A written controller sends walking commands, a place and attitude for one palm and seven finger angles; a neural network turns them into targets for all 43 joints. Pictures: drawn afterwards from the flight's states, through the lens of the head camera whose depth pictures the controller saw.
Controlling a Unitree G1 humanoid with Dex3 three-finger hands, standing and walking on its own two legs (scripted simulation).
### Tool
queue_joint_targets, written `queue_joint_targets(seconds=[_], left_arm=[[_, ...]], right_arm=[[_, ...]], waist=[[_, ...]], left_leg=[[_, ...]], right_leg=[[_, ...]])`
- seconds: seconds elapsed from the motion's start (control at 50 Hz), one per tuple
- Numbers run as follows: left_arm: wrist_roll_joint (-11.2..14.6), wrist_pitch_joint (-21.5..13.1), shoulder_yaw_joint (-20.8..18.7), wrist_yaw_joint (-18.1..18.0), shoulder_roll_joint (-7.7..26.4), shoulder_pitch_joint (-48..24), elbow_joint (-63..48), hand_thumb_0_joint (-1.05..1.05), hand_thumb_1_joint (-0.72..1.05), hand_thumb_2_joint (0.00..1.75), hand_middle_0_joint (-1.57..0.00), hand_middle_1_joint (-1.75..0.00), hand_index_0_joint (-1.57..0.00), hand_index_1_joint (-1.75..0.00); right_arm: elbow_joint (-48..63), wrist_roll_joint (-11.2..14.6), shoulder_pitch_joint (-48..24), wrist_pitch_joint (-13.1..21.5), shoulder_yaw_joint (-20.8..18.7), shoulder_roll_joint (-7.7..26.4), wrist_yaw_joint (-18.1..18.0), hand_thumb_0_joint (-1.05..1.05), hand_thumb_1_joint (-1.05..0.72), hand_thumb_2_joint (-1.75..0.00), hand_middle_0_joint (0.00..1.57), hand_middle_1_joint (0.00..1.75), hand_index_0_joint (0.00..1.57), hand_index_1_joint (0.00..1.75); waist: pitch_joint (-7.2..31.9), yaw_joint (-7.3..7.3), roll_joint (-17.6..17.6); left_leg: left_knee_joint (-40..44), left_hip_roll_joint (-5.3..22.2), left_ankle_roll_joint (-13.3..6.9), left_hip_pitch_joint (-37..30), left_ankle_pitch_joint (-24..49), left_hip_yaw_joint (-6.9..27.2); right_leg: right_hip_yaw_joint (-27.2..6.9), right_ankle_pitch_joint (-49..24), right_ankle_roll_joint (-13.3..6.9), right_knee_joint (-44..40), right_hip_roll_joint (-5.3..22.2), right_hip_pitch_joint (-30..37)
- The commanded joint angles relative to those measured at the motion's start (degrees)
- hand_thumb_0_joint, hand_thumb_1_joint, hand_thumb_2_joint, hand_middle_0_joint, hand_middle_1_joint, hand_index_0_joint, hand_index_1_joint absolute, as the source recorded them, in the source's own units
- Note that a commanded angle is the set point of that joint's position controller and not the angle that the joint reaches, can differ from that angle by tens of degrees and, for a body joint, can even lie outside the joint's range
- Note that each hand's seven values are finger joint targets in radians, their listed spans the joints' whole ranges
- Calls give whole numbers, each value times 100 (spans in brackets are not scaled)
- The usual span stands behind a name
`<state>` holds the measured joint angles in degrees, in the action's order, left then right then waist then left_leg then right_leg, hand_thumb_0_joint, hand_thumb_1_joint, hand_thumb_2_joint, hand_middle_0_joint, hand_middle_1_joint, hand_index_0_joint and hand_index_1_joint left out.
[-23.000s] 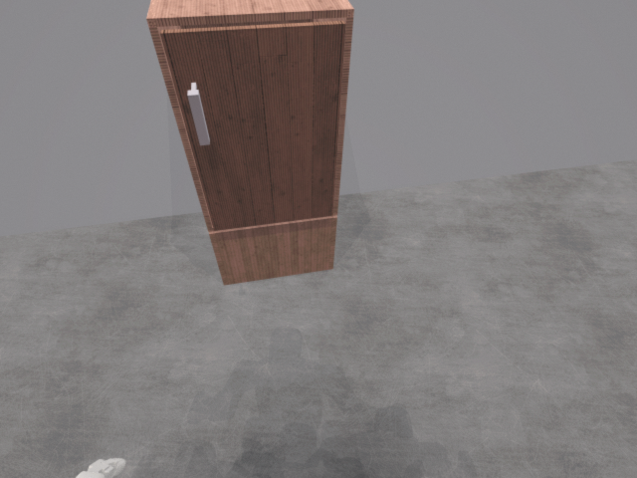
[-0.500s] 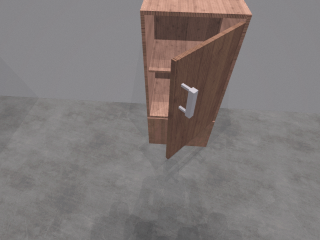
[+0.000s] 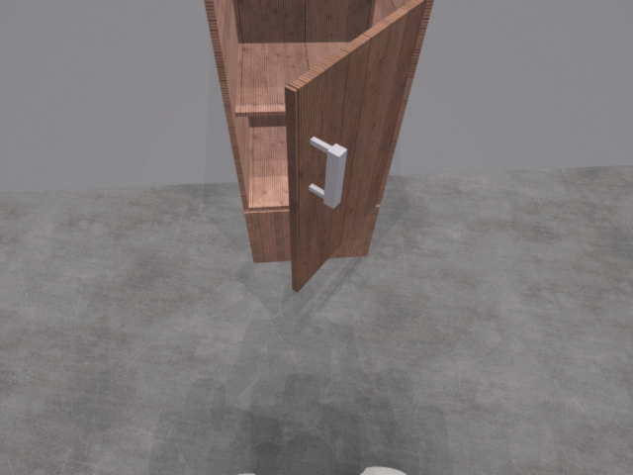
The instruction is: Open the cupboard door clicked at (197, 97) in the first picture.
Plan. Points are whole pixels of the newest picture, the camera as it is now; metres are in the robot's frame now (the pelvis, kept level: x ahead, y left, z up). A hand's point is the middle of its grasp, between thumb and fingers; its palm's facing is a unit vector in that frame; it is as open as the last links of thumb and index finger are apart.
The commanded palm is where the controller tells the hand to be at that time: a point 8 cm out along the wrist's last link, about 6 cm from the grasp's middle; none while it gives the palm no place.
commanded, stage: walk to a spot facing it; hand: left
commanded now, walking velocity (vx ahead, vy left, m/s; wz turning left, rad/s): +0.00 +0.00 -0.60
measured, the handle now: (324, 172) +0.58 +0.03 -0.01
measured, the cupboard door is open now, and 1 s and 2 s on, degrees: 47 47 47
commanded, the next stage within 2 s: none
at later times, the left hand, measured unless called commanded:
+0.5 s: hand out of the picture +0.13 +0.14 -0.17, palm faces -0.24 -0.94 -0.24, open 7.4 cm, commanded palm none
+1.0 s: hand (290, 391) +0.25 +0.06 -0.16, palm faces -0.55 -0.78 -0.29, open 7.4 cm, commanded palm none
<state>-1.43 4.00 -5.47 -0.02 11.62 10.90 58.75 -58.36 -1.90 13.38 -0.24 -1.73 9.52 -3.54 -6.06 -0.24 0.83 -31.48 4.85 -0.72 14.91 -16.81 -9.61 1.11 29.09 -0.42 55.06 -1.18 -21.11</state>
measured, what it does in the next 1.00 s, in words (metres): steps on the spot, turning right: right foot, then left foot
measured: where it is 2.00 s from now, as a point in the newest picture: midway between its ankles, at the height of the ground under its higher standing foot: outside the picture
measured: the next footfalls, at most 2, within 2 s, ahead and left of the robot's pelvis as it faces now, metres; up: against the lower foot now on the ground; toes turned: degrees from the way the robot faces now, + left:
right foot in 0.20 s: +0.02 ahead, -0.15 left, +0.00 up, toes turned -9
left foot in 0.58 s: +0.09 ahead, +0.08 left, +0.00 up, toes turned -18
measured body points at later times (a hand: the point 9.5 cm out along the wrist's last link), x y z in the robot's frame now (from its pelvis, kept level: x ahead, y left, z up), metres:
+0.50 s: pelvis +0.01 -0.04 +0.00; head +0.07 -0.05 +0.45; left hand +0.14 +0.19 -0.15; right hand +0.06 -0.32 -0.13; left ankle +0.03 +0.09 -0.69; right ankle -0.02 -0.14 -0.73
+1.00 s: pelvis +0.03 -0.06 -0.01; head +0.08 -0.11 +0.43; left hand +0.28 +0.10 -0.14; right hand -0.10 -0.29 -0.16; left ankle +0.05 +0.09 -0.68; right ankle -0.02 -0.15 -0.73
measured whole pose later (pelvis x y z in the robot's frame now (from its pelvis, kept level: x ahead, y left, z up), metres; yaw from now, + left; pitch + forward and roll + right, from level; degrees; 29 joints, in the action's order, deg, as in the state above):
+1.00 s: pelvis +0.03 -0.06 -0.01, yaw -34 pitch +1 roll -1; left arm -1.3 1.4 -3.7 0.3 14.1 6.3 50.3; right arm -53.8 -0.5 14.0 -3.8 -2.9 15.0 -1.7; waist -8.0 1.4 -2.6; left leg -59.5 6.6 3.4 22.5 -30.9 -4.2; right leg 2.7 18.3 -2.1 36.3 -0.9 -18.6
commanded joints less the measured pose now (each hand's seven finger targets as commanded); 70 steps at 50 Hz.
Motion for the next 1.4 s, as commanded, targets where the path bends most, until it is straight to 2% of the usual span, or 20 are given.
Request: queue_joint_targets(seconds=[0.0, 0.14, 0.16, 0.18, 0.24, 0.5, 0.52, 0.56, 0.68, 0.84, 0.86, 0.9, 0.94, 1.02, 1.18, 1.2, 1.24, 1.26, 1.32, 1.38], left_arm=[[24, -122, -61, 152, 218, -211, -640, 0, 90, 90, -20, -30, -20, -30], [18, -195, -62, 172, 526, 74, -764, 0, 90, 90, -20, -30, -20, -30], [-10, -243, -130, 126, 902, 340, -705, 0, 90, 90, -20, -30, -20, -30], [-57, -315, -261, 22, 1607, 492, -710, 0, 90, 90, -20, -30, -20, -30], [9, -279, -207, -120, 1349, 91, -878, 0, 90, 90, -20, -30, -20, -30], [21, -250, -199, -82, 1204, -73, -1045, 0, 90, 90, -20, -30, -20, -30], [64, -231, -161, -63, 1042, -172, -1101, 0, 90, 90, -20, -30, -20, -30], [68, -250, -48, 59, 649, -45, -1330, 0, 90, 90, -20, -30, -20, -30], [39, -200, -14, 229, 539, -275, -1169, 0, 90, 90, -20, -30, -20, -30], [39, -253, 36, 237, 587, -307, -1150, 0, 90, 90, -20, -30, -20, -30], [29, -282, -11, 210, 760, 118, -1029, 0, 90, 90, -20, -30, -20, -30], [43, -368, -223, 28, 1830, 1030, -774, 0, 90, 90, -20, -30, -20, -30], [40, -299, -184, -103, 1547, 482, -919, 0, 90, 90, -20, -30, -20, -30], [-2, -294, -82, -114, 1236, -245, -1191, 0, 90, 90, -20, -30, -20, -30], [5, -262, -144, -20, 1250, -309, -1181, 0, 90, 90, -20, -30, -20, -30], [32, -248, -123, 6, 1178, -411, -1237, 0, 90, 90, -20, -30, -20, -30], [76, -232, 25, 130, 513, -492, -1560, 0, 90, 90, -20, -30, -20, -30], [8, -302, -41, 218, 732, -910, -1719, 0, 90, 90, -20, -30, -20, -30], [-62, -379, -47, 360, 587, -728, -1383, 0, 90, 90, -20, -30, -20, -30], [-41, -373, 61, 418, 320, -816, -1303, 0, 90, 90, -20, -30, -20, -30]], right_arm=[[346, -51, 283, 46, -230, 1105, -32, 0, -90, -90, 20, 30, 20, 30], [644, 3, 7, -32, -377, 1396, 112, 0, -90, -90, 20, 30, 20, 30], [750, 53, -92, -63, -369, 1198, 150, 0, -90, -90, 20, 30, 20, 30], [1057, 85, -212, -98, -267, 726, 222, 0, -90, -90, 20, 30, 20, 30], [1093, 85, -627, -176, -296, 916, 174, 0, -90, -90, 20, 30, 20, 30], [1030, 184, -89, -20, -222, 763, 95, 0, -90, -90, 20, 30, 20, 30], [949, 166, 203, 37, -248, 927, 74, 0, -90, -90, 20, 30, 20, 30], [1069, 30, 391, 60, -350, 1763, 39, 0, -90, -90, 20, 30, 20, 30], [1166, 3, 88, 65, -205, 1269, 21, 0, -90, -90, 20, 30, 20, 30], [953, 26, 353, 1, -343, 1474, 126, 0, -90, -90, 20, 30, 20, 30], [993, 65, 263, -4, -352, 1467, 148, 0, -90, -90, 20, 30, 20, 30], [1397, 157, -214, -59, -224, 943, 188, 0, -90, -90, 20, 30, 20, 30], [1278, 155, -366, -133, -235, 956, 138, 0, -90, -90, 20, 30, 20, 30], [982, 117, -66, -188, -229, 829, 208, 0, -90, -90, 20, 30, 20, 30], [998, 134, 340, -38, -218, 748, 181, 0, -90, -90, 20, 30, 20, 30], [907, 115, 617, 30, -222, 850, 173, 0, -90, -90, 20, 30, 20, 30], [842, -72, 1283, 129, -392, 1890, 111, 0, -90, -90, 20, 30, 20, 30], [916, -61, 1216, 143, -385, 1920, 93, 0, -90, -90, 20, 30, 20, 30], [998, -45, 642, 259, -186, 1255, 138, 0, -90, -90, 20, 30, 20, 30], [808, -14, 1111, 341, -131, 1078, 112, 0, -90, -90, 20, 30, 20, 30]], waist=[[507, 37, -897], [902, -164, -897], [935, -322, 7], [959, -410, 1884], [688, -229, 1381], [1058, 185, 545], [1122, 331, 184], [1001, 285, -1912], [770, 100, -1207], [813, 76, -1190], [972, -186, -831], [1268, -617, 1568], [1001, -392, 1423], [828, 30, 642], [903, 201, 739], [951, 339, 587], [788, 625, -2210], [447, 645, -1434], [284, 212, -1015], [498, 318, -1016]], left_leg=[[1344, 1509, -761, -688, 2146, 1093], [190, 1304, -218, -175, 1520, 230], [-732, 925, 88, 463, 563, -27], [-2237, 11, 429, 1854, -1769, -322], [-3651, 108, 358, 2165, -1264, 1007], [-1, -396, 328, -54, -92, 940], [819, -101, 231, -926, 421, 1125], [1522, 2367, -929, -1343, 1816, 3346], [755, 1255, -615, -1276, 4134, 1006], [103, 1328, -279, -826, 3342, 462], [-560, 1202, -67, -324, 2836, 309], [-3146, -70, 488, 1858, -2187, 157], [-3739, 156, 435, 2159, -1680, 1015], [-3018, 51, 520, 1323, -837, 839], [-429, -350, 432, 24, -249, 702], [334, -320, 388, -719, -68, 677], [2103, 2177, -596, -1637, -2125, 3786], [2387, 2633, -1003, -923, -2410, 4127], [1939, 1599, -536, -846, -450, 2247], [1544, 1282, -372, -1465, 1666, 1036]], right_leg=[[-31, -160, 159, 352, 368, -686], [455, -1506, 48, -2378, 159, 1013], [-233, -2275, -143, -3113, 642, 1657], [-2435, -3420, -804, -3649, 2151, 2123], [-2201, -3547, -1174, -3388, 1717, 1544], [-2264, -4157, -796, -2727, 984, 879], [-2000, -3472, -493, -2387, 649, 199], [-399, 695, 163, -109, -232, -1277], [22, -195, 375, 657, 272, -1189], [562, -1163, 52, -2118, 48, 559], [411, -1962, -62, -2831, 149, 1470], [-2504, -5494, -1273, -3288, 2502, 2663], [-2309, -3955, -1382, -3334, 2001, 2067], [-1552, -3323, -1066, -3400, 1410, 1030], [-2044, -2127, -801, -3179, 1008, 502], [-1934, -1207, -606, -3039, 805, -45], [-249, 882, 55, -532, -496, -2054], [-449, 529, 35, 331, 132, -2105], [-191, -634, 153, 1130, 429, -2010], [155, -1040, 211, 836, 462, -1983]])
